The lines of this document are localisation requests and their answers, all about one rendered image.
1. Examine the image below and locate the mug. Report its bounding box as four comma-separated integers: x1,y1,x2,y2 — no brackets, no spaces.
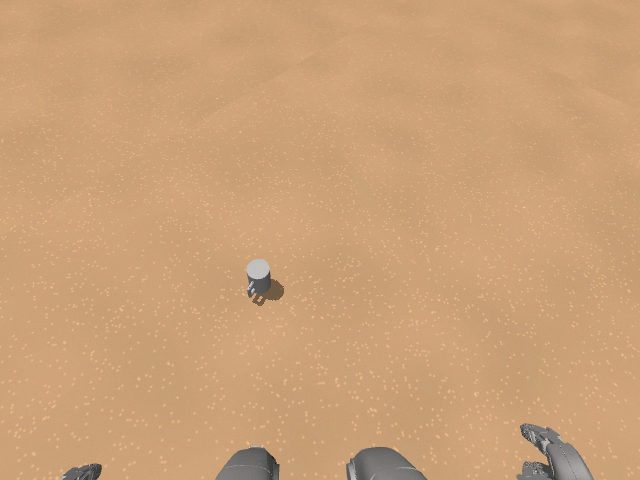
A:
247,259,271,298

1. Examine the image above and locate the left robot hand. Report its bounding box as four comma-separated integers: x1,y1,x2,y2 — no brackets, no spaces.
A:
61,463,102,480

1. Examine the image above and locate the right robot hand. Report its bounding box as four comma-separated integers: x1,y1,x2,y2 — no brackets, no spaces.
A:
516,424,594,480

